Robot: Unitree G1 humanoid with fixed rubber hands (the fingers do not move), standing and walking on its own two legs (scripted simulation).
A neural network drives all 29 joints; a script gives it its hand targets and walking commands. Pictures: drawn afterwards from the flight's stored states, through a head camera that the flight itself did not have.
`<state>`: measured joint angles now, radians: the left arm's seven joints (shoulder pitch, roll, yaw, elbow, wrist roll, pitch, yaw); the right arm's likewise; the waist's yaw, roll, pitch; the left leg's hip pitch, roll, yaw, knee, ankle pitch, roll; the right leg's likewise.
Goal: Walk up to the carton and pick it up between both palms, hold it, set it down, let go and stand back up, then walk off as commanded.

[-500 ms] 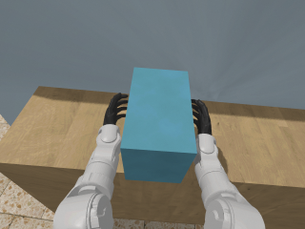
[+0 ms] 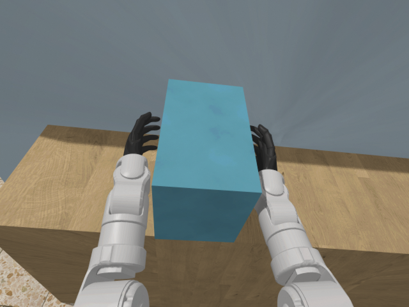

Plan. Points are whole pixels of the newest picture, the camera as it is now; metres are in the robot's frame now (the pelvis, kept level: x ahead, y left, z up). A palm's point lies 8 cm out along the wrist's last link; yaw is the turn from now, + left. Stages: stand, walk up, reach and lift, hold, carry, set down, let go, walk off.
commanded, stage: reach and lift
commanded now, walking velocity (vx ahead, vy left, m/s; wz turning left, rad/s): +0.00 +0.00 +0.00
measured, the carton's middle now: (200, 159) +0.40 -0.01 +0.09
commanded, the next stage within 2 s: hold in 1.18 s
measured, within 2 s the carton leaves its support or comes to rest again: neither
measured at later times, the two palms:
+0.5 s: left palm (132, 149) +0.37 +0.12 +0.15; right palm (267, 166) +0.35 -0.13 +0.13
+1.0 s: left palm (125, 145) +0.36 +0.13 +0.16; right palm (264, 159) +0.36 -0.12 +0.14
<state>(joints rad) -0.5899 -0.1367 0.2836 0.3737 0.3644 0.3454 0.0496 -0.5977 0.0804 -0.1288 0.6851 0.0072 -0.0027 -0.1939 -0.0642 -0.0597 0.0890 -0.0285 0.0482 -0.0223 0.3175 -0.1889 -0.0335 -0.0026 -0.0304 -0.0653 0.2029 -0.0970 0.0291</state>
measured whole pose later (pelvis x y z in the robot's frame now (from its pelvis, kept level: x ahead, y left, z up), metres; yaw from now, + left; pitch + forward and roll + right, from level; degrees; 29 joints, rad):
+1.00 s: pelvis +0.00 +0.00 +0.00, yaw +2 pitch -9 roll -1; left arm -0.57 -0.14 0.25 0.08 0.38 0.63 -0.01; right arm -0.56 0.05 -0.01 0.43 0.13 0.20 -0.25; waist -0.09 -0.05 0.14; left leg 0.01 0.04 -0.05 0.35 -0.20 -0.03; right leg 0.05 -0.04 -0.09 0.24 -0.12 0.04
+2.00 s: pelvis -0.01 +0.00 +0.00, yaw +2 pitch -11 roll -1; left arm -0.64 -0.12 0.29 0.06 0.42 0.72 -0.05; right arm -0.66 0.05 -0.01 0.49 0.14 0.25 -0.25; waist -0.08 -0.06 0.15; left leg 0.04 0.04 -0.06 0.34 -0.19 -0.03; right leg 0.07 -0.04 -0.10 0.25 -0.12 0.03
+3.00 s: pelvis -0.01 -0.01 +0.00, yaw +2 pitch -11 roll -1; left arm -0.61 -0.12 0.28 0.00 0.42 0.74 -0.05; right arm -0.63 0.04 0.02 0.43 0.16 0.26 -0.26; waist -0.08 -0.06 0.16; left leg 0.05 0.04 -0.05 0.34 -0.19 -0.04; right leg 0.07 -0.04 -0.10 0.25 -0.12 0.03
